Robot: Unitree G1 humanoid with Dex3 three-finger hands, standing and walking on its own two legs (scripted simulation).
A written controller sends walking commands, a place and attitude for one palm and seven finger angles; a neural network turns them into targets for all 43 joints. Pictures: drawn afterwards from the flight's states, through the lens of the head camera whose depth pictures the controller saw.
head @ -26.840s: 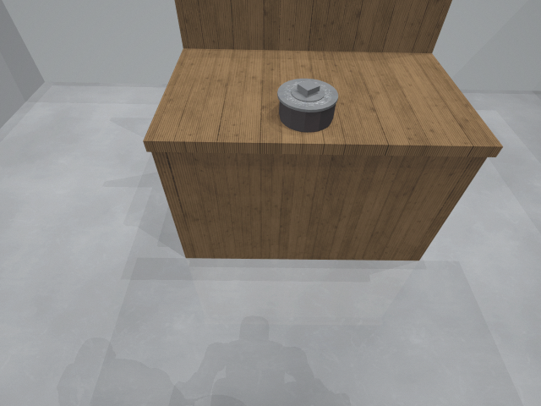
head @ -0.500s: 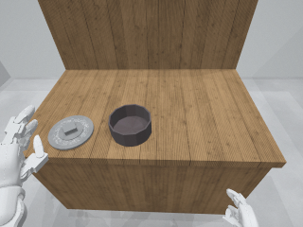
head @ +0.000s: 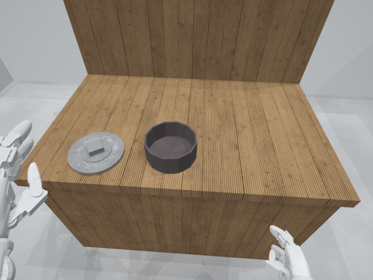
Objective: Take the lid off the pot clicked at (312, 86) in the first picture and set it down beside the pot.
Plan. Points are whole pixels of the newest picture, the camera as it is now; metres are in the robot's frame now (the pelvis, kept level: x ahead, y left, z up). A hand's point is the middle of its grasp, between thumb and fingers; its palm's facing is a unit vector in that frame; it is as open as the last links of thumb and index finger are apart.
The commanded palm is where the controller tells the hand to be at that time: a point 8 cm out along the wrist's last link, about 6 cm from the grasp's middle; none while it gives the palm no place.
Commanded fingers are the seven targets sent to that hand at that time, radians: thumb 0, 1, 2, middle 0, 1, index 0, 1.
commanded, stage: step back with the hand held close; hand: left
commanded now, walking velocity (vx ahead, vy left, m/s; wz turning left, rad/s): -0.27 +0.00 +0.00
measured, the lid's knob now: (94, 147) +0.49 +0.37 -0.07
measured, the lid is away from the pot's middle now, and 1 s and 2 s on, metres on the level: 0.25 0.25 0.25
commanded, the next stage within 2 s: stop stepping back and stand still in 1.52 s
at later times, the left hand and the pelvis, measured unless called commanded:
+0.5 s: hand (33, 221) +0.15 +0.25 +0.16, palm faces +0.30 -0.81 -0.50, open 7.4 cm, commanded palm +0.09 +0.30 +0.17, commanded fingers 0.00 0.90 0.90 -0.20 -0.30 -0.20 -0.30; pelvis -0.04 +0.02 -0.02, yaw +0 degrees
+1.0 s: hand (30, 250) +0.11 +0.23 +0.16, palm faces +0.28 -0.85 -0.44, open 7.4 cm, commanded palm +0.05 +0.29 +0.17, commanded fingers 0.00 0.90 0.90 -0.20 -0.30 -0.20 -0.30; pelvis -0.08 +0.01 -0.02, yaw +0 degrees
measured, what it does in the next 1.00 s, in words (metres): shifts its weight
